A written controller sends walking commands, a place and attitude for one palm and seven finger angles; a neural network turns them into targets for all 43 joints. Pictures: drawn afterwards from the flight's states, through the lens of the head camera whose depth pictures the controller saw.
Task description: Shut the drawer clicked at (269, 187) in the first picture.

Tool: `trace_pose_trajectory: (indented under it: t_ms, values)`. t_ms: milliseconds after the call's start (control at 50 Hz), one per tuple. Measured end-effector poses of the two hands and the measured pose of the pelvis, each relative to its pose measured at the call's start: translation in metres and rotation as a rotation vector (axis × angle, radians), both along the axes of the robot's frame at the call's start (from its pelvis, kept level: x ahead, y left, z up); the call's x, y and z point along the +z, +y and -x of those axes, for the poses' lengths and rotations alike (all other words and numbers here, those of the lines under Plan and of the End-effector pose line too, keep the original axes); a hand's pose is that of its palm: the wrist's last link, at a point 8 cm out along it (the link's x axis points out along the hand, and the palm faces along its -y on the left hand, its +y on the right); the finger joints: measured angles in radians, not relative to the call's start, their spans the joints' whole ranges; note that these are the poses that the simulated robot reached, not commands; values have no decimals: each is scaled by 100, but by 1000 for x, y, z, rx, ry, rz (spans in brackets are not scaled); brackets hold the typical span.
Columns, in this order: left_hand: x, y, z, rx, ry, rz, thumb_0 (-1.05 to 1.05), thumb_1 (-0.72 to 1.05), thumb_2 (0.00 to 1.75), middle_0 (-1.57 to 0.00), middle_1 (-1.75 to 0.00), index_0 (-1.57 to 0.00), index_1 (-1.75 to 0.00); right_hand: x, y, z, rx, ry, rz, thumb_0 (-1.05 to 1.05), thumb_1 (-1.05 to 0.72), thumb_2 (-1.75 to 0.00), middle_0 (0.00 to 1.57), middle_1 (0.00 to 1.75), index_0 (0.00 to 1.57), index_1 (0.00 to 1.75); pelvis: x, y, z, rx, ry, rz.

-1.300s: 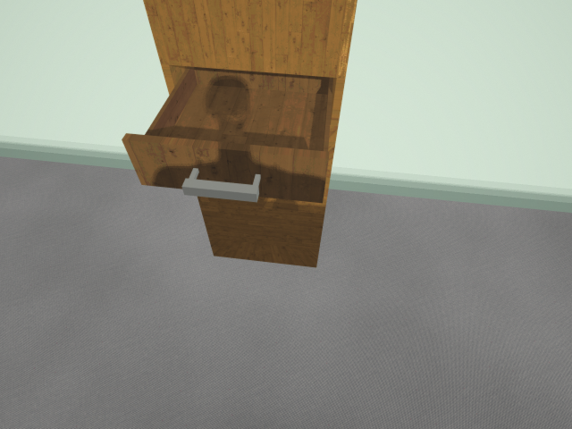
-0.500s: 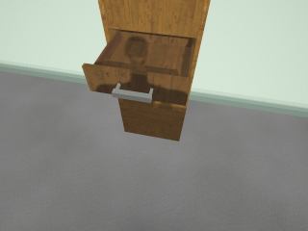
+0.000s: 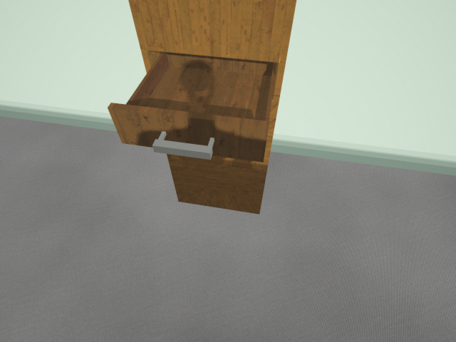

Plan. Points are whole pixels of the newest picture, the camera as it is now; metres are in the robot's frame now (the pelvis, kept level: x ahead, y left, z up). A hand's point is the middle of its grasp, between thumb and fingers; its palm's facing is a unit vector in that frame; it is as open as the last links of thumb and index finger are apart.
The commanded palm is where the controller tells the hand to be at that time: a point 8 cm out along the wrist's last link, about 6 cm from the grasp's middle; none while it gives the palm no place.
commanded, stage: turn to face it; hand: left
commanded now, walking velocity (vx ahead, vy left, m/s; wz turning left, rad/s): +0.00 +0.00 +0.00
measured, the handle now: (185, 143) +0.54 +0.13 +0.00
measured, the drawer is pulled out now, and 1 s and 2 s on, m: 0.28 0.28 0.28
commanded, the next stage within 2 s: take the last steps up to it in 0.22 s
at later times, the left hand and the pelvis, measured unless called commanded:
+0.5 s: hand out of the picture +0.03 +0.18 -0.19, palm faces +0.00 -0.98 -0.18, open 7.4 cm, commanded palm none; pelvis +0.01 +0.00 -0.01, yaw -4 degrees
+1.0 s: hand out of the picture +0.11 +0.12 -0.18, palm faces -0.03 -0.99 -0.17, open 7.3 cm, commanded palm none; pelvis +0.13 -0.04 +0.00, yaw -6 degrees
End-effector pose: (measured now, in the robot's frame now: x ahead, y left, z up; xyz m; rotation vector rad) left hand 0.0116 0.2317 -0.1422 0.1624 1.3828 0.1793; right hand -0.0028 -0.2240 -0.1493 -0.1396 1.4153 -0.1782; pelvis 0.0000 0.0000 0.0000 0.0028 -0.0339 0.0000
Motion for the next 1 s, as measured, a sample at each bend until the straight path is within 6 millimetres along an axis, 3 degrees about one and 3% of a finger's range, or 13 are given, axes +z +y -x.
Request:
trace_pose_trajectory:
  t_ms: [260, 420, 540, 640, 760, 800, 860, 1000]
  values:
    - [-5, -8, -2, -10, 17, 10, 1, 91, 90, -20, -30, -20, -30, -1, -7, -7, -34, -25, 17, 0, -91, -90, 19, 30, 20, 30, -3, -6, -3, -37, 2, 5]
    - [-12, -6, -5, -27, 25, 25, 1, 91, 90, -20, -30, -20, -30, -3, -2, 5, -76, -23, 20, 0, -91, -90, 20, 30, 20, 30, -8, -2, -2, -65, -4, 12]
    - [-16, 1, -14, -31, 30, 39, 1, 91, 90, -20, -30, -20, -30, -5, 7, 18, -95, 22, 10, 0, -91, -90, 20, 30, 20, 30, -11, 3, -18, -73, 3, 6]
    - [-13, 0, -36, -78, 61, 19, 1, 91, 90, -20, -30, -20, -30, -8, 12, 29, -147, 58, -13, 0, -90, -90, 20, 30, 20, 30, -12, -2, -34, -106, 19, -19]
    - [-9, -18, -88, -100, -33, -17, 1, 91, 90, -20, -30, -20, -30, -17, 6, 43, -176, 179, -73, 0, -90, -90, 20, 30, 20, 30, -19, -24, -58, -94, 13, -18]
    - [-6, -25, -96, -77, -51, -20, 1, 91, 90, -20, -30, -20, -30, -15, -1, 31, -167, 203, -79, 0, -90, -90, 20, 30, 20, 30, -16, -30, -69, -75, 5, -11]
    - [-3, -37, -101, -52, -34, -15, 1, 91, 90, -20, -30, -20, -30, -10, -16, -4, -153, 172, -65, 1, -91, -90, 20, 30, 20, 30, -10, -37, -86, -75, 11, -21]
    - [-4, -64, -98, -38, 101, 51, 1, 91, 90, -20, -30, -20, -30, -2, -41, -128, -109, -40, -17, 1, -92, -90, 19, 30, 20, 30, -4, -42, -128, -104, 28, -29]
